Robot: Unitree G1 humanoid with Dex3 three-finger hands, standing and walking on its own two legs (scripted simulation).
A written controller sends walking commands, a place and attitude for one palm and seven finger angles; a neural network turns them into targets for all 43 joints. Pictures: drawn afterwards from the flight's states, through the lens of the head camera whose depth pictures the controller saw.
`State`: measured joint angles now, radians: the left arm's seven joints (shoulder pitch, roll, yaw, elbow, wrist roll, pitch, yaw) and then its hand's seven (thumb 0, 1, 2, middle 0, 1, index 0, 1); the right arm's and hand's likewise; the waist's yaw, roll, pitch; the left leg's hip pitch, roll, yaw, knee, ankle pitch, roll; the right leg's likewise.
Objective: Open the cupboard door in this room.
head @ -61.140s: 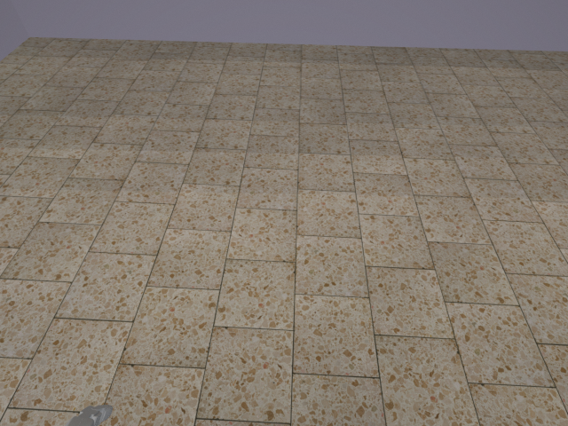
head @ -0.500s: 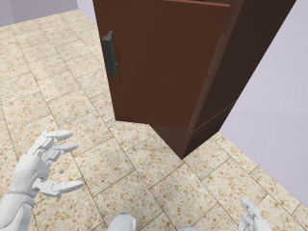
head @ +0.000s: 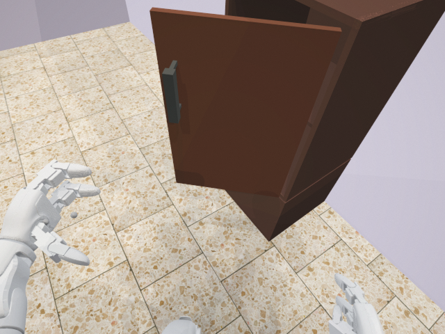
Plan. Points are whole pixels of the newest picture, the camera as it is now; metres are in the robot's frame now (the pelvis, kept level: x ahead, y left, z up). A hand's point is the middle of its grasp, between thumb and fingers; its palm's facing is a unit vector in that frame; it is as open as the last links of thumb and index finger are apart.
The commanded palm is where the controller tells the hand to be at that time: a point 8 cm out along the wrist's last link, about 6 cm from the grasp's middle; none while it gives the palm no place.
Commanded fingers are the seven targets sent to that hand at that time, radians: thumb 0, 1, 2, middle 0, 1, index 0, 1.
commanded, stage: raise the hand with hooked fingers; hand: left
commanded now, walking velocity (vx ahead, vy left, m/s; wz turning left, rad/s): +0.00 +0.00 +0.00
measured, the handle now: (174, 92) +0.62 +0.17 +0.08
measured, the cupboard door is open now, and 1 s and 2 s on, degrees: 46 46 46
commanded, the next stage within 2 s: move the hooked fingers beside the handle in 0.60 s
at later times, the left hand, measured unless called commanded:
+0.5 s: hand (85, 199) +0.30 +0.25 +0.09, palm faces -0.05 -1.00 -0.02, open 14.0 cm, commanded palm +0.27 +0.30 +0.10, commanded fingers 0.00 -0.50 0.30 -0.30 -1.20 -0.30 -1.20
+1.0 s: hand (98, 178) +0.34 +0.25 +0.10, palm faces -0.07 -1.00 +0.00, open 14.0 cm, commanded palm +0.32 +0.29 +0.09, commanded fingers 0.00 -0.50 0.30 -0.30 -1.20 -0.30 -1.20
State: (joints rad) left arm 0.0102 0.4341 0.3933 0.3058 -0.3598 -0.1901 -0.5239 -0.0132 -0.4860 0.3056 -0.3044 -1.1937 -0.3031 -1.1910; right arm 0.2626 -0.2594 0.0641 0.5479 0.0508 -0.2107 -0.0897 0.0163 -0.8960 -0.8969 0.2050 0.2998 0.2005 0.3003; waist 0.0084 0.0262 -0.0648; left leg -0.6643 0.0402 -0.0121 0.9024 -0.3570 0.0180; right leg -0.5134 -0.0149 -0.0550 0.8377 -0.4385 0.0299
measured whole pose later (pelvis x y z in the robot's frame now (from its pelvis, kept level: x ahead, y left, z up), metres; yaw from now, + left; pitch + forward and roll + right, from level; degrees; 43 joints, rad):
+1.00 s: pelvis +0.00 -0.02 +0.00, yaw +0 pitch +8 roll -2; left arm -0.32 0.48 0.41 0.66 -0.33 -0.24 -0.57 -0.02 -0.50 0.30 -0.31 -1.20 -0.30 -1.20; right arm 0.27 -0.29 0.05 0.59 0.06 -0.15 -0.11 0.02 -0.90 -0.90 0.20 0.30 0.20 0.30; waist -0.02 0.02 -0.06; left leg -0.68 0.05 -0.01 0.88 -0.33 -0.01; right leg -0.55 0.00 -0.05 0.85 -0.43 0.01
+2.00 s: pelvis +0.00 +0.00 -0.02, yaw -3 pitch +19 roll -4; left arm -0.96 0.73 0.47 1.24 -0.12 -0.31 -0.48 -0.02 -0.50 0.30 -0.30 -1.20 -0.30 -1.20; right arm 0.40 -0.29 0.05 0.63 0.02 0.03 -0.06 0.01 -0.90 -0.90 0.20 0.30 0.20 0.30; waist -0.17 0.01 -0.07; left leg -0.97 0.08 0.00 1.02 -0.39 0.01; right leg -0.84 0.02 -0.03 0.96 -0.46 0.02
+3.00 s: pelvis +0.02 +0.01 -0.03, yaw -4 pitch +23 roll -6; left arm -1.07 0.77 0.46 1.28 -0.07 -0.27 -0.44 -0.02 -0.50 0.30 -0.30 -1.20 -0.30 -1.20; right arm 0.42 -0.28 0.07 0.60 0.00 0.09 -0.03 0.01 -0.90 -0.90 0.20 0.30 0.20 0.30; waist -0.21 0.02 -0.08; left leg -1.04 0.08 -0.01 1.05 -0.41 0.03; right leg -0.88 0.03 -0.04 0.94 -0.46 0.04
